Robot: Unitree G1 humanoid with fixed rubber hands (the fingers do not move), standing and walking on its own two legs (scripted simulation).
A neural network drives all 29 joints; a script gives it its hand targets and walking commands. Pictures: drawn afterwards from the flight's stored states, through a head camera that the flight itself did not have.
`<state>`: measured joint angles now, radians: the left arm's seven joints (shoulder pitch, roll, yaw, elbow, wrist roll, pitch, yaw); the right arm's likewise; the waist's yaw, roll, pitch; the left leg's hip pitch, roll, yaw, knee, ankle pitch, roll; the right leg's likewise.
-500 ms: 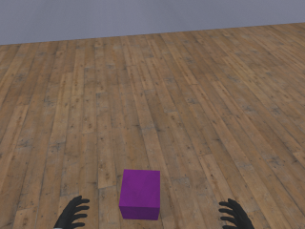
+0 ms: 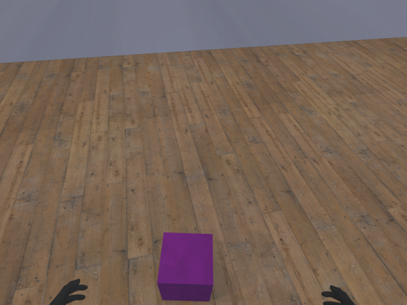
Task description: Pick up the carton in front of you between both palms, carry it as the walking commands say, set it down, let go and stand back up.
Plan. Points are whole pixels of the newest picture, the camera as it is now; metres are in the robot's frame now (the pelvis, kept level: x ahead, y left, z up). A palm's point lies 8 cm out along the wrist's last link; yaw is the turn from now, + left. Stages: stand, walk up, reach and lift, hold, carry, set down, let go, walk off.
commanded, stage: stand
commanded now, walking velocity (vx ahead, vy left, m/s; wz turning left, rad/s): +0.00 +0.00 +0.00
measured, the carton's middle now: (187, 267) +0.43 +0.06 -0.65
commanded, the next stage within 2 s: none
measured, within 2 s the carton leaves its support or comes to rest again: neither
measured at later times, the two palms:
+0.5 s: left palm out of the picture +0.12 +0.30 -0.09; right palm out of the picture +0.11 -0.29 -0.09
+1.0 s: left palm out of the picture +0.08 +0.30 -0.09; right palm out of the picture +0.08 -0.30 -0.09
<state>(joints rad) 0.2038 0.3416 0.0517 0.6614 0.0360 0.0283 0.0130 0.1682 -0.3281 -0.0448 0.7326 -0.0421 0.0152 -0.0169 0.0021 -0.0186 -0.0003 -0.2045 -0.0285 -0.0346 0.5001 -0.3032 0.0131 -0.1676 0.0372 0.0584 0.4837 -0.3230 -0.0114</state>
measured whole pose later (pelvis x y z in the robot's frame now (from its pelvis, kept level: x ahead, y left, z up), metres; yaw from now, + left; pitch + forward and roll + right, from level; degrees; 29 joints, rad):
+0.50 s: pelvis +0.00 +0.00 +0.00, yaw +0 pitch -1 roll +0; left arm 0.17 0.35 0.02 0.81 0.03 0.00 0.02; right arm 0.14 -0.34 -0.02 0.88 -0.03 0.00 -0.02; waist 0.00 -0.01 0.01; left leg -0.15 -0.03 -0.03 0.44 -0.27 0.02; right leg -0.12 0.03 0.06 0.43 -0.30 0.00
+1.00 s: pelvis -0.02 +0.00 +0.01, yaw +0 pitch -2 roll +0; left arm 0.16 0.37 0.01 0.94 0.02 -0.01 0.02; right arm 0.12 -0.37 -0.01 0.99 -0.02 -0.01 -0.02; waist 0.00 -0.01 0.02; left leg -0.12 -0.02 -0.03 0.37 -0.21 0.01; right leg -0.09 0.03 0.06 0.36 -0.23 -0.01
